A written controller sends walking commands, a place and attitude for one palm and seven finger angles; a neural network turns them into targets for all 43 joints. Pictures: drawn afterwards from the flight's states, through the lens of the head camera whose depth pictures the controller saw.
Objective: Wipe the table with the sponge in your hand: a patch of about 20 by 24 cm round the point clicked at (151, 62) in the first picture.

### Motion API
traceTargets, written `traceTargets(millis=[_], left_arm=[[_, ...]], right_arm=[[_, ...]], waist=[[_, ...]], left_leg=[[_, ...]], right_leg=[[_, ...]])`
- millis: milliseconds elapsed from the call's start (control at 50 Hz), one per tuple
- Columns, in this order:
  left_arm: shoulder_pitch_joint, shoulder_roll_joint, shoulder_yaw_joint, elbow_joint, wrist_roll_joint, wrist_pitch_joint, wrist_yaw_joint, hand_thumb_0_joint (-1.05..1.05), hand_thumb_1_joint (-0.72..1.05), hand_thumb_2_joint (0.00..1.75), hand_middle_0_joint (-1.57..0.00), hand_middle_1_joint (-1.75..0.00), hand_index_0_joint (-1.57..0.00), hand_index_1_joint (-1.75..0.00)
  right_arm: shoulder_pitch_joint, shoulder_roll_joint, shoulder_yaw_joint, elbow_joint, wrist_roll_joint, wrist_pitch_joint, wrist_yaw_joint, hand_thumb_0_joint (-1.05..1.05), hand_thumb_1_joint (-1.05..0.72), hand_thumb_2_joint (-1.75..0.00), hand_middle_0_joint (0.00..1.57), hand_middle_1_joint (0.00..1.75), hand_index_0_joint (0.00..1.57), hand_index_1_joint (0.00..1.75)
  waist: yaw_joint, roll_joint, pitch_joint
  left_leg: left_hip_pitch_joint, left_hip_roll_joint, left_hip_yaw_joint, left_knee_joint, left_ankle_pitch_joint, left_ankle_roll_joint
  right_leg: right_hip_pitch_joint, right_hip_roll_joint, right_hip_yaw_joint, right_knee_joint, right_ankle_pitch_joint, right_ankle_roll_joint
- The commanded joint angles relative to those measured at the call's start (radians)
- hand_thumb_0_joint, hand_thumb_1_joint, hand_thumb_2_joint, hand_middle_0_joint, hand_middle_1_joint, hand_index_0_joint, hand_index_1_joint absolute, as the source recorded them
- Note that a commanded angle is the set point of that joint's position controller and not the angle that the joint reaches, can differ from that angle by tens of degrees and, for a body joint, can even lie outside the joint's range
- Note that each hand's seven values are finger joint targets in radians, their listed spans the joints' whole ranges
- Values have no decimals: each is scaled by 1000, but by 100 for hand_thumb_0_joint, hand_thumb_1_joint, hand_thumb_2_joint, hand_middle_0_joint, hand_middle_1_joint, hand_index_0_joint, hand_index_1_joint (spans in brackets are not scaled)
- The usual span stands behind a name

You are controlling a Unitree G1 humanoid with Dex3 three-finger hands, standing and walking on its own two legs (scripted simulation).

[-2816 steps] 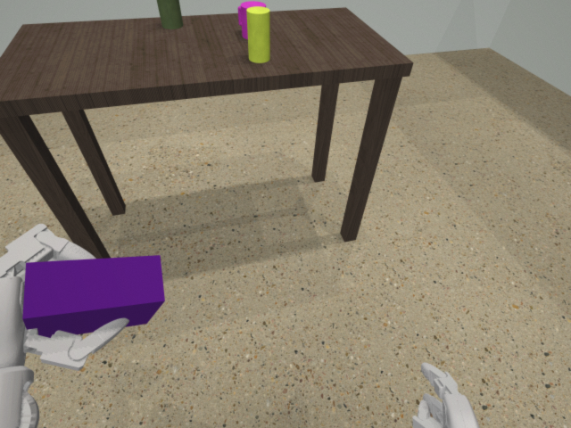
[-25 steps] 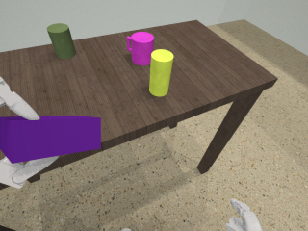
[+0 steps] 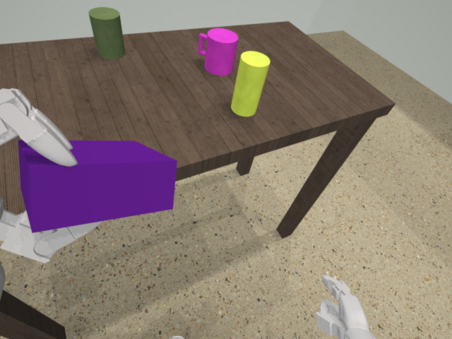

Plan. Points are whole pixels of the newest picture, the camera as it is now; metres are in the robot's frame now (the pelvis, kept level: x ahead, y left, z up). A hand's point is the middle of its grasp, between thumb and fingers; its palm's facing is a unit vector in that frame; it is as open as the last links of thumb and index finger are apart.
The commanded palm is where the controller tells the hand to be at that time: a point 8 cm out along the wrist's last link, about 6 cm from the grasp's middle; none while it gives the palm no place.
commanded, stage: step back with the hand held close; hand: left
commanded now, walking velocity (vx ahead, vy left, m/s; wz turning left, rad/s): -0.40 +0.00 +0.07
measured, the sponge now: (116, 173) +0.24 +0.16 +0.24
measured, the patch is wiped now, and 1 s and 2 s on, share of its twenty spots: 0.95 0.95 0.95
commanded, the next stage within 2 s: stop stepping back and stand still in 0.22 s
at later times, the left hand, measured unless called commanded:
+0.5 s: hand out of the picture +0.02 +0.28 +0.31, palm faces +0.49 -0.85 -0.21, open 9.4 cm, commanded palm -0.01 +0.33 +0.29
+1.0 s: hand out of the picture -0.01 +0.31 +0.30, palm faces +0.57 -0.77 -0.29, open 9.4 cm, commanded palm -0.06 +0.34 +0.29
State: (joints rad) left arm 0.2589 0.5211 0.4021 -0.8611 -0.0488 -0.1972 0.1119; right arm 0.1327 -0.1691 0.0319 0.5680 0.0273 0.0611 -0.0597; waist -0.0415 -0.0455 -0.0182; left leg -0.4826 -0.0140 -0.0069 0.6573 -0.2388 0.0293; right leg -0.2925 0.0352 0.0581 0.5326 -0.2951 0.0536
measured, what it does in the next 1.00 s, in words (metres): walks backwards: right foot, then left foot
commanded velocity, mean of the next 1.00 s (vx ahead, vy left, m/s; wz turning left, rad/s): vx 0.05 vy -0.05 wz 0.02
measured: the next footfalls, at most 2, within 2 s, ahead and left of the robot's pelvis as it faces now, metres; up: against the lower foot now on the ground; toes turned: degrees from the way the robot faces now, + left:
right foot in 0.36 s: -0.15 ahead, -0.09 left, +0.00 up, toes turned +1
left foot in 0.54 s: -0.13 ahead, +0.20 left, +0.00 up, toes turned +3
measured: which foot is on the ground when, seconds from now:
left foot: down 0.00-0.36, up 0.38-0.52, down 0.54-1.00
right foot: down 0.00-0.00, up 0.02-0.34, down 0.36-0.56, up 0.58-0.86, down 0.88-1.00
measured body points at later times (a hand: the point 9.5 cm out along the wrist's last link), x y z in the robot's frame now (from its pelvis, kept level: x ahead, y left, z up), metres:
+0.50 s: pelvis -0.17 +0.05 +0.01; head -0.19 +0.11 +0.45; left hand -0.01 +0.33 +0.32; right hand +0.00 -0.18 -0.06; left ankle -0.15 +0.14 -0.68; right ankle -0.19 -0.09 -0.72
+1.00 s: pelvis -0.22 +0.06 +0.01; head -0.24 +0.08 +0.45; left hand -0.05 +0.35 +0.31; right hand -0.07 -0.16 -0.09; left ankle -0.20 +0.18 -0.69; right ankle -0.22 -0.05 -0.72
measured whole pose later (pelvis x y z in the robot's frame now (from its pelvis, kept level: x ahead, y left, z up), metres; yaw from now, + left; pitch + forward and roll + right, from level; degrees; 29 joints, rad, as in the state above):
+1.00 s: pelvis -0.22 +0.06 +0.01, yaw +1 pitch +0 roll -2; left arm 0.14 0.50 0.48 -0.61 -0.04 -0.16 0.14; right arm 0.21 -0.18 0.02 0.73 0.03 -0.01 -0.03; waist 0.03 -0.01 -0.05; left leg -0.47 0.06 0.02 0.94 -0.42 0.01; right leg -0.24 0.02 -0.08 0.54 -0.30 -0.03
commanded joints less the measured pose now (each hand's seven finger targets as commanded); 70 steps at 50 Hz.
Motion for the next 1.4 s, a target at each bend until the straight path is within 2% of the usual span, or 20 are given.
traceTargets(millis=[0, 80, 180, 260, 300, 340, 400, 500, 540, 580, 620, 720, 800, 840, 860, 900, 1000, 1060, 1220, 1380], left_arm=[[-188, 198, 240, -76, -24, -35, 50, 0, 10, 130, -120, -160, -120, -160], [-107, 196, 275, -38, -52, -48, 61, 0, 10, 130, -120, -160, -120, -160], [0, 156, 196, -159, -37, -35, 53, 0, 10, 130, -120, -160, -120, -160], [-99, 199, 200, -199, -29, -26, 65, 0, 10, 130, -120, -160, -120, -160], [-132, 202, 193, -141, -25, -33, 64, 0, 10, 130, -120, -160, -120, -160], [-171, 202, 173, -102, -25, -42, 70, 0, 10, 130, -120, -160, -120, -160], [-350, 172, 185, 7, -29, -6, 43, 0, 10, 130, -120, -160, -120, -160], [-495, 108, 74, 283, -26, 35, 23, 0, 10, 130, -120, -160, -120, -160], [-549, 91, 44, 169, -30, 24, 23, 0, 10, 130, -120, -160, -120, -160], [-345, 149, 120, 190, -22, 28, 22, 0, 10, 130, -120, -160, -120, -160], [-286, 117, 99, -27, -40, 17, 27, 0, 10, 130, -120, -160, -120, -160], [-96, 146, 129, -199, -25, -6, 44, 0, 10, 130, -120, -160, -120, -160], [-82, 171, 201, -91, -3, -2, 74, 0, 10, 130, -120, -160, -120, -160], [-132, 168, 207, 28, 14, 19, 74, 0, 10, 130, -120, -160, -120, -160], [-179, 166, 185, 89, 13, 25, 68, 0, 10, 130, -120, -160, -120, -160], [-338, 228, 236, 135, -8, -1, 65, 0, 10, 130, -120, -160, -120, -160], [-324, 85, 99, 202, -24, 15, 49, 0, 10, 130, -120, -160, -120, -160], [-329, 51, 62, 91, -29, -5, 48, 0, 10, 130, -120, -160, -120, -160], [-73, 170, 233, -92, -18, -46, 63, 0, 10, 130, -120, -160, -120, -160], [-64, 154, 251, -7, -16, -28, 67, 0, 10, 130, -120, -160, -120, -160]], right_arm=[[-46, -142, -79, -117, -27, -66, 22, 0, -90, -90, 20, 30, 20, 30], [-37, -148, -101, -109, -9, -114, 39, 0, -90, -90, 20, 30, 20, 30], [-48, -151, -74, -135, -10, -130, 43, 0, -90, -90, 20, 30, 20, 30], [-59, -171, -68, -106, -48, -140, 33, 0, -90, -90, 20, 30, 20, 30], [-16, -160, -70, -63, -50, -120, 29, 0, -90, -90, 20, 30, 20, 30], [-56, -145, -76, -72, -5, -110, 16, 0, -90, -90, 20, 30, 20, 30], [-51, -126, -61, -111, 26, -84, 16, 0, -90, -90, 20, 30, 20, 30], [-89, -174, -42, -112, 15, -73, 1, 0, -90, -90, 20, 30, 20, 30], [-54, -180, -32, -149, 35, -109, 17, 0, -90, -90, 20, 30, 20, 30], [-7, -134, -53, -148, 21, -131, 35, 0, -90, -90, 20, 30, 20, 30], [-37, -137, -45, -167, 23, -143, 56, 0, -90, -90, 20, 30, 20, 30], [-86, -119, -10, -124, 5, -178, 60, 0, -90, -90, 20, 30, 20, 30], [-77, -119, -17, -86, -20, -165, 36, 0, -90, -90, 20, 30, 20, 30], [-60, -121, -41, -61, -18, -137, 34, 0, -90, -90, 20, 30, 20, 30], [-41, -106, -45, -49, -7, -131, 33, 0, -90, -90, 20, 30, 20, 30], [-31, -131, -56, -46, -9, -145, 21, 0, -90, -90, 20, 30, 20, 30], [-71, -134, -43, -58, 4, -128, 3, 0, -90, -90, 20, 30, 20, 30], [-106, -170, -40, -115, 8, -156, 4, 0, -90, -90, 20, 30, 20, 30], [-70, -135, -53, -104, -4, -171, 41, 0, -90, -90, 20, 30, 20, 30], [-41, -142, -59, -100, 9, -154, 34, 0, -90, -90, 20, 30, 20, 30]], waist=[[33, 380, -262], [52, 288, -384], [38, 262, -296], [47, 307, -234], [44, 164, -264], [35, -171, -143], [-11, -186, -87], [3, 377, 37], [-8, 602, 59], [31, 178, -138], [12, 117, -153], [38, 361, -87], [64, 304, -128], [62, 21, -116], [34, -161, -105], [-2, -81, -87], [-5, 63, -28], [23, 379, 15], [36, 0, -167], [26, 131, -226]], left_leg=[[328, 308, -322, -358, 738, -11], [471, 224, -154, -314, 836, -130], [289, 218, -215, -483, 92, -23], [38, 233, -227, -632, -226, -95], [166, 141, -102, -341, -165, -145], [296, -36, -64, 482, -192, -122], [132, 73, -147, 619, -112, -59], [232, 89, -70, -197, -227, -6], [154, 326, -495, -493, -630, 109], [286, 290, -403, -411, -245, 141], [324, 335, -510, -412, -267, 151], [124, 272, -232, -514, -438, 78], [7, 217, -146, -368, -463, 39], [-184, 116, 8, 74, -379, 13], [-206, 63, 28, 308, -297, -11], [-144, 92, 11, 465, -194, -32], [253, 86, 61, -36, -106, -2], [245, 278, -350, -406, -299, 97], [139, 97, -5, -37, 192, -17], [387, 154, -29, -95, 587, -2]], right_leg=[[-149, 79, 6, 455, -318, -71], [-84, 90, -68, 292, -252, -65], [7, 72, -57, 157, -89, -82], [206, 84, -58, 58, -136, -122], [116, -32, -3, -204, -107, -202], [-372, -424, 348, -444, -80, -348], [-291, -322, 57, -262, 144, -254], [-253, -97, -35, 63, -174, -141], [-379, 56, -86, 529, -255, -81], [-353, 19, -98, 646, -171, -84], [-407, -29, -32, 605, -144, -62], [-95, -23, -123, 262, -82, -83], [249, 37, -181, -45, -112, -100], [376, -124, 47, -186, -94, -190], [303, -321, 373, -319, -145, -268], [167, -369, 320, -263, 244, -293], [-120, -253, 77, -134, -177, -212], [-163, -16, -112, 168, -122, -65], [215, -163, 93, -93, 451, -124], [175, -76, -41, -14, 566, -59]])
